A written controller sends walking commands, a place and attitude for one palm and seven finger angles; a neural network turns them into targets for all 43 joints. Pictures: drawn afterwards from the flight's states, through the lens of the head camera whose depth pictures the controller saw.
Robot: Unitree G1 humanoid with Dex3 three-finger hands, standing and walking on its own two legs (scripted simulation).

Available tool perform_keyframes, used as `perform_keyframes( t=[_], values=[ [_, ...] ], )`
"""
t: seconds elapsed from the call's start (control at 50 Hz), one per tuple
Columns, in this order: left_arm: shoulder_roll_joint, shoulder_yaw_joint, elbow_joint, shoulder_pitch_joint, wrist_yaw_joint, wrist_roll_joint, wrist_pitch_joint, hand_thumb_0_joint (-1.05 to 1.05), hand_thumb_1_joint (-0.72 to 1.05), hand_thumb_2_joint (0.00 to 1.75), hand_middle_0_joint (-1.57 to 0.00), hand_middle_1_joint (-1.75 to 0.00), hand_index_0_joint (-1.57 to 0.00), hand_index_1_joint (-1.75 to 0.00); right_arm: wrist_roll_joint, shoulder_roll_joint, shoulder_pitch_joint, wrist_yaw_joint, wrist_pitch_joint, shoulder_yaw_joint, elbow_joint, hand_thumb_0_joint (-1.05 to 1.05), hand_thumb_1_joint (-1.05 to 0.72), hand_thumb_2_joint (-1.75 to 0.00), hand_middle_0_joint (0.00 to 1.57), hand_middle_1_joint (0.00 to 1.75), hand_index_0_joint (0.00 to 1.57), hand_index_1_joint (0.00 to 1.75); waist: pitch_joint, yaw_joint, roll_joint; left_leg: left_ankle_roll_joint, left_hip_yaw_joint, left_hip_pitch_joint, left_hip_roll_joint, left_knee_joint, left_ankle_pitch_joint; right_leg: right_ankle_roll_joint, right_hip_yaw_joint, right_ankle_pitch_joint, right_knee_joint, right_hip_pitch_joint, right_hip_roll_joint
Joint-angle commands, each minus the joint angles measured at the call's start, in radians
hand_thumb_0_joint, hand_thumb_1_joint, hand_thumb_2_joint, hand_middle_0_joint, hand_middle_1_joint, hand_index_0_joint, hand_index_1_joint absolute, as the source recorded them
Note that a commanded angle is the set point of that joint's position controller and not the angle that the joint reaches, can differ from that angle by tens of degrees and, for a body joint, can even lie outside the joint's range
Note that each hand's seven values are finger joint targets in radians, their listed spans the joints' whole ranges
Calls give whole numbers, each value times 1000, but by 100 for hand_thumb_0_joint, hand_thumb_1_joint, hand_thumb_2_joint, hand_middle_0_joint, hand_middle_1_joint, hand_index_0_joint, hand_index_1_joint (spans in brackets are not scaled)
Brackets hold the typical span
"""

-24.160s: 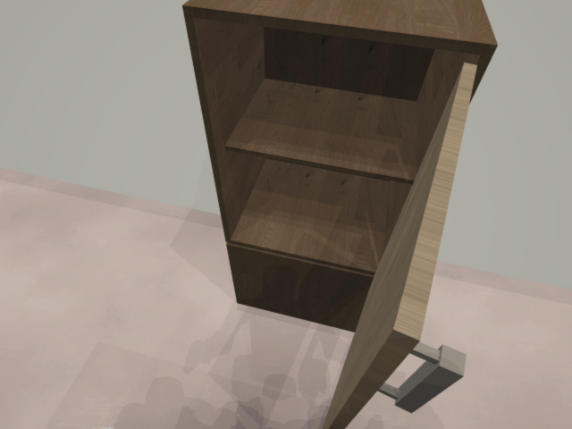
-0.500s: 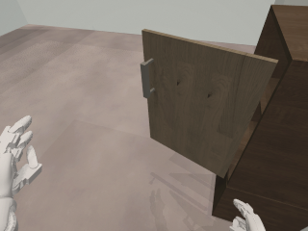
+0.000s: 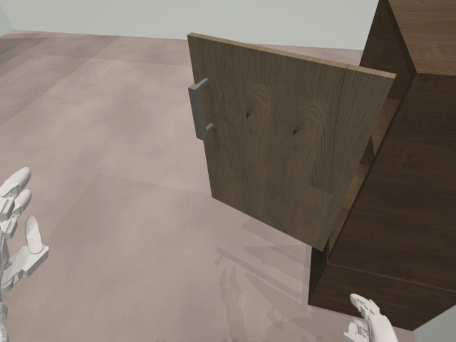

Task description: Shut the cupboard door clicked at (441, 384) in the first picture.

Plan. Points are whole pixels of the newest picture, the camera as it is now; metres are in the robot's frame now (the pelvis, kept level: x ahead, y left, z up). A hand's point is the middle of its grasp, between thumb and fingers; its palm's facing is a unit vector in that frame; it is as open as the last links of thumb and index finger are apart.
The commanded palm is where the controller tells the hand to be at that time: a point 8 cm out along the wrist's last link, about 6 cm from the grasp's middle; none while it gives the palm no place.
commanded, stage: step back with the hand held close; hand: left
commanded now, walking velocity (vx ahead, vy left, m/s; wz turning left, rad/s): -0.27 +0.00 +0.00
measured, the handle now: (203, 109) +0.64 +0.12 +0.08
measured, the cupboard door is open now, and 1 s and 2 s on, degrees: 72 72 72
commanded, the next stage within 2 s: stop stepping back and stand still in 1.70 s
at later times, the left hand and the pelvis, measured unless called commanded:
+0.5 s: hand out of the picture +0.15 +0.29 +0.15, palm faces +0.40 -0.79 -0.47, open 7.4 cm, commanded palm +0.09 +0.32 +0.17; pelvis -0.06 +0.02 -0.01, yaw -1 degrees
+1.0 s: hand out of the picture +0.11 +0.28 +0.16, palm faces +0.44 -0.77 -0.46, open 7.4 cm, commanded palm +0.04 +0.32 +0.17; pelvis -0.10 +0.02 -0.03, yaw +0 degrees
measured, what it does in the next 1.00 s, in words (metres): shifts its weight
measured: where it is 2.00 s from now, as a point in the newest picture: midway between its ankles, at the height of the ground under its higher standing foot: outside the picture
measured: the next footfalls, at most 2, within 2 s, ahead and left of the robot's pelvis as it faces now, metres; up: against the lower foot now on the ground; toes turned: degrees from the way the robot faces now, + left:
right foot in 1.38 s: -0.18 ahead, -0.12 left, +0.00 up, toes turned +2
left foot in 1.74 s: -0.07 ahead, +0.10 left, +0.00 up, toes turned -1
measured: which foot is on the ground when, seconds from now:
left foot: down 0.00-1.00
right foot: down 0.00-1.00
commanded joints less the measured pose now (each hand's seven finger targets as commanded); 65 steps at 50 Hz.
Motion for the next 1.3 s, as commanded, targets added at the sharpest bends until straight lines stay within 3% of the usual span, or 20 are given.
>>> perform_keyframes(
  t=[0.0, 0.06, 0.12, 0.16, 0.32, 0.38, 0.5, 0.52, 0.56, 0.62, 0.64, 0.82, 0.9, 1.02, 1.06, 1.1, 1.16, 1.2, 1.22, 1.28],
  values=[
    [226, 155, -221, -36, 28, 0, -72, 0, 90, 90, -20, -30, -20, -30, 1, -101, -118, -20, -25, -55, -191, 0, -90, -90, 20, 30, 20, 30, -158, -10, -83, -16, -90, 74, 129, -4, 364, 30, 81, 420, 31, 10, -122],
    [244, 178, -246, -1, 34, -2, -71, 0, 90, 90, -20, -30, -20, -30, 3, -100, -116, -21, -10, -58, -208, 0, -90, -90, 20, 30, 20, 30, -185, -9, -79, -17, -93, 52, 140, 8, 426, 31, 79, 467, 76, 32, -121],
    [272, 211, -264, 25, 41, -1, -74, 0, 90, 90, -20, -30, -20, -30, 1, -106, -116, -22, -3, -63, -213, 0, -90, -90, 20, 30, 20, 30, -182, -6, -66, -12, -101, 4, 148, 4, 364, 33, 97, 436, 86, 33, -122],
    [247, 186, -271, 37, 42, -3, -74, 0, 90, 90, -20, -30, -20, -30, 3, -102, -115, -22, 0, -59, -224, 0, -90, -90, 20, 30, 20, 30, -164, -11, -61, -12, -110, -35, 153, -1, 317, 27, 110, 402, 92, 28, -123],
    [269, 217, -302, 2, 55, 22, -109, 0, 90, 90, -20, -30, -20, -30, -9, -122, -105, -29, -28, -60, -225, 0, -90, -90, 20, 30, 20, 30, -90, -9, 16, 22, -191, -276, 195, -116, -85, 25, 113, 140, 134, 84, -75],
    [238, 201, -292, -19, 56, 30, -124, 0, 90, 90, -20, -30, -20, -30, -10, -120, -94, -31, -42, -58, -226, 0, -90, -90, 20, 30, 20, 30, -65, -14, 9, 38, -225, -389, 211, -157, -278, 25, 113, 78, 173, 127, -64],
    [213, 187, -305, -81, 56, 53, -150, 0, 90, 90, -20, -30, -20, -30, -17, -128, -73, -26, -68, -62, -213, 0, -90, -90, 20, 30, 20, 30, -43, -20, 13, 52, -270, -493, 238, -187, -453, 24, 113, 16, 237, 149, -43],
    [241, 215, -312, -81, 58, 58, -155, 0, 90, 90, -20, -30, -20, -30, -21, -131, -74, -26, -74, -65, -210, 0, -90, -90, 20, 30, 20, 30, -49, -16, 17, 55, -276, -504, 240, -188, -452, 24, 114, 24, 241, 164, -41],
    [208, 186, -319, -97, 56, 59, -156, 0, 90, 90, -20, -30, -20, -30, -22, -127, -66, -22, -77, -62, -208, 0, -90, -90, 20, 30, 20, 30, -43, -21, -3, 51, -271, -510, 237, -172, -460, 18, 119, 14, 252, 148, -47],
    [242, 228, -329, -93, 58, 68, -169, 0, 90, 90, -20, -30, -20, -30, -31, -131, -64, -17, -85, -68, -197, 0, -90, -90, 20, 30, 20, 30, -47, -17, 11, 59, -296, -555, 255, -185, -473, 18, 115, 33, 289, 176, -37],
    [217, 206, -339, -95, 55, 65, -172, 0, 90, 90, -20, -30, -20, -30, -29, -121, -64, -15, -85, -65, -199, 0, -90, -90, 20, 30, 20, 30, -53, -20, 2, 57, -293, -550, 256, -178, -465, 18, 111, 39, 300, 172, -37],
    [241, 261, -335, -71, 55, 74, -192, 0, 90, 90, -20, -30, -20, -30, -39, -121, -60, -7, -89, -74, -183, 0, -90, -90, 20, 30, 20, 30, -51, -21, 6, 57, -290, -639, 265, -145, -529, 3, 137, -3, 330, 191, -43],
    [224, 245, -342, -75, 57, 77, -196, 0, 90, 90, -20, -30, -20, -30, -38, -110, -57, -5, -86, -74, -182, 0, -90, -90, 20, 30, 20, 30, -37, -26, -12, 40, -254, -639, 232, -81, -556, -25, 200, -103, 283, 121, -81],
    [243, 247, -368, -58, 79, 72, -199, 0, 90, 90, -20, -30, -20, -30, -41, -94, -40, -5, -88, -72, -167, 0, -90, -90, 20, 30, 20, 30, -61, -38, -71, 4, -204, -455, 171, 45, -412, -60, 294, -109, 153, -67, -174],
    [230, 231, -363, -48, 82, 67, -202, 0, 90, 90, -20, -30, -20, -30, -37, -83, -35, -2, -88, -69, -164, 0, -90, -90, 20, 30, 20, 30, -73, -45, -96, -2, -196, -391, 163, 52, -372, -58, 279, -112, 130, -116, -175],
    [233, 233, -375, -55, 86, 67, -208, 0, 90, 90, -20, -30, -20, -30, -35, -89, -38, -4, -92, -68, -164, 0, -90, -90, 20, 30, 20, 30, -73, -50, -49, 10, -214, -389, 180, -3, -414, -35, 219, -129, 159, -116, -131],
    [226, 252, -377, -47, 81, 68, -211, 0, 90, 90, -20, -30, -20, -30, -37, -101, -62, -21, -111, -73, -162, 0, -90, -90, 20, 30, 20, 30, -100, -32, 84, 52, -334, -552, 311, -217, -524, 15, 74, -8, 399, 103, -3],
    [249, 271, -403, -63, 69, 61, -210, 0, 90, 90, -20, -30, -20, -30, -42, -103, -61, -19, -126, -80, -157, 0, -90, -90, 20, 30, 20, 30, -116, -27, 103, 60, -357, -521, 372, -268, -500, 27, 50, -94, 456, 124, 36],
    [261, 287, -364, -38, 64, 64, -209, 0, 90, 90, -20, -30, -20, -30, -40, -107, -68, -17, -132, -86, -155, 0, -90, -90, 20, 30, 20, 30, -105, -25, 80, 58, -358, -513, 380, -277, -514, 28, 47, -130, 451, 118, 48],
    [202, 221, -351, 0, 42, 32, -216, 0, 90, 90, -20, -30, -20, -30, -46, -90, -55, -4, -153, -71, -140, 0, -90, -90, 20, 30, 20, 30, -71, -24, 77, -7, -297, -348, 348, -279, -401, 8, 18, -210, 253, 31, 48]
  ],
)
